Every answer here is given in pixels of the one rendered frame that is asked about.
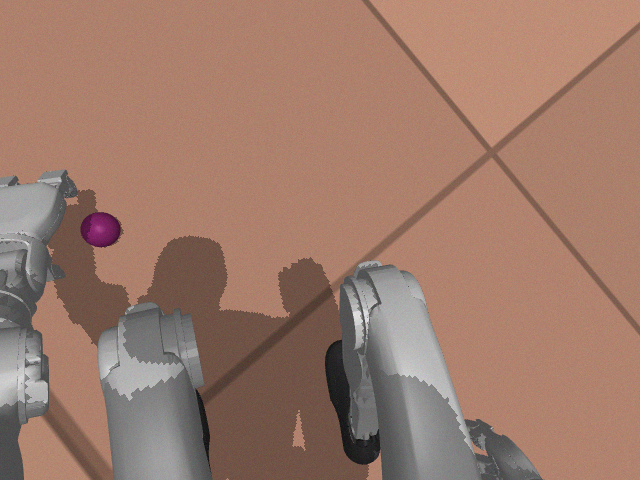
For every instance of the ball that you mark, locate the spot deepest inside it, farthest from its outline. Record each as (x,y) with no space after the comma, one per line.
(100,229)

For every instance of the left robot arm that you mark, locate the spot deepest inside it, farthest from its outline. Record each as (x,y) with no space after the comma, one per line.
(24,369)

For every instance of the left robot hand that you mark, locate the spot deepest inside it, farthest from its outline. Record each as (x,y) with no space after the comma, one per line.
(36,209)

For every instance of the left robot foot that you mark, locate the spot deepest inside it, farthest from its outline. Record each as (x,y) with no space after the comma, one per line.
(206,434)

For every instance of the right robot foot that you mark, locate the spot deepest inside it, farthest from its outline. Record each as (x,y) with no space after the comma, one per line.
(357,450)

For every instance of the right robot hand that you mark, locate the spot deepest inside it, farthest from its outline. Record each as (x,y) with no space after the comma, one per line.
(505,461)

